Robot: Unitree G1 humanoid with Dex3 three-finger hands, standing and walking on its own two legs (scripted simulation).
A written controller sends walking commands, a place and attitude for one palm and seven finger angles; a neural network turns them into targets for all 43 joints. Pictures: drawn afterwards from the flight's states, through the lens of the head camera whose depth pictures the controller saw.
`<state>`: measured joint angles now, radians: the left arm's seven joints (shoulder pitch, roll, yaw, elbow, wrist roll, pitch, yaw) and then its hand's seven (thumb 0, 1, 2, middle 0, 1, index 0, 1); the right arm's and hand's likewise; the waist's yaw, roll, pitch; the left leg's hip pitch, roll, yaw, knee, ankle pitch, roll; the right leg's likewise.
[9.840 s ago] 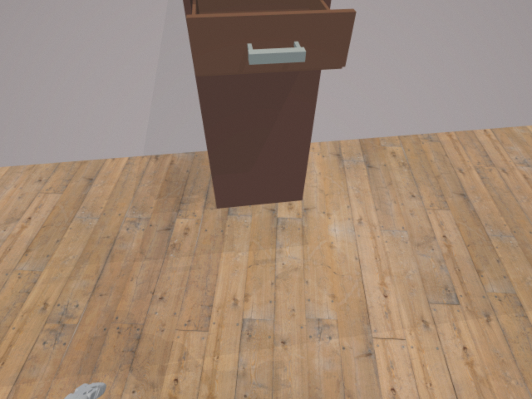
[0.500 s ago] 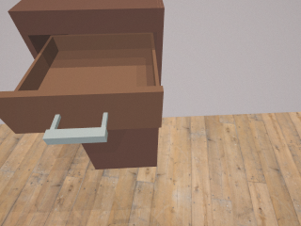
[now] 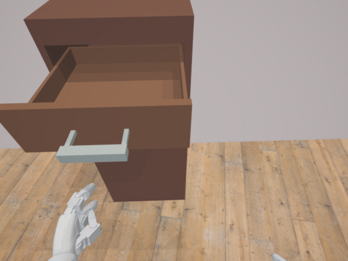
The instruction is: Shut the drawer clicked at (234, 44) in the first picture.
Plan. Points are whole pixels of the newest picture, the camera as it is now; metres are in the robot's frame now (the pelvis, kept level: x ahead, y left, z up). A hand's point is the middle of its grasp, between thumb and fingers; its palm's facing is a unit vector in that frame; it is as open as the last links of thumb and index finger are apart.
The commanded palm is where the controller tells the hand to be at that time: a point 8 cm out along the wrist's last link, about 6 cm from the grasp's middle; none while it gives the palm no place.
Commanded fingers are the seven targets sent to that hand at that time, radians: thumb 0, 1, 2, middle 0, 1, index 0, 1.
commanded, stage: raise the hand and make a fist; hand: left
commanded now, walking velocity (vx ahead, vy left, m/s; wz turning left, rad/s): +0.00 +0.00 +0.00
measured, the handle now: (96, 144) +0.31 +0.17 +0.15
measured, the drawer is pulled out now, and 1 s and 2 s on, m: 0.27 0.27 0.27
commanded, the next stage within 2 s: bring the fist close to the handle in 1.70 s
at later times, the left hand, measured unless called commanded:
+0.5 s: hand (102, 229) +0.17 +0.14 +0.08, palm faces +0.02 -1.00 -0.07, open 4.5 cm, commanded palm +0.11 +0.20 +0.09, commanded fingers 0.00 0.90 0.90 -0.92 -1.08 -0.92 -1.08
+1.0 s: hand (80, 212) +0.16 +0.14 +0.18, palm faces +0.04 -0.99 -0.14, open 3.1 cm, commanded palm +0.09 +0.18 +0.19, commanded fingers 0.00 0.90 0.90 -1.40 -1.60 -1.40 -1.60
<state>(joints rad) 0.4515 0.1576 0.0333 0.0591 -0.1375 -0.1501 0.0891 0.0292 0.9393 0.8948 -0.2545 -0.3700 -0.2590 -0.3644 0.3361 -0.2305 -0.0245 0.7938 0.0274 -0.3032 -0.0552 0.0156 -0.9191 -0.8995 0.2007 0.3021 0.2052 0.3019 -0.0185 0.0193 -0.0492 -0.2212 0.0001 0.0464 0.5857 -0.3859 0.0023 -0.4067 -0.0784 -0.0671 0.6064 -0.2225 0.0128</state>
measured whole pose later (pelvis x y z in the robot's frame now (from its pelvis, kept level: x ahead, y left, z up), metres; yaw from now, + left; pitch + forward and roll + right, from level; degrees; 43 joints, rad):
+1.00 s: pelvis +0.02 +0.01 -0.01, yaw +1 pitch -1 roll -1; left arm 0.71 0.23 0.04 -0.84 -0.19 0.03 -0.11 0.02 0.89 0.90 -1.23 -1.42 -1.23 -1.41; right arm 0.22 -0.23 0.05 0.50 0.07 -0.34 -0.03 0.01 -0.90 -0.90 0.20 0.30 0.20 0.30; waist 0.08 0.07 -0.08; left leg -0.19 0.03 0.01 0.69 -0.48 0.00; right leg -0.34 -0.06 -0.10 0.67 -0.30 0.02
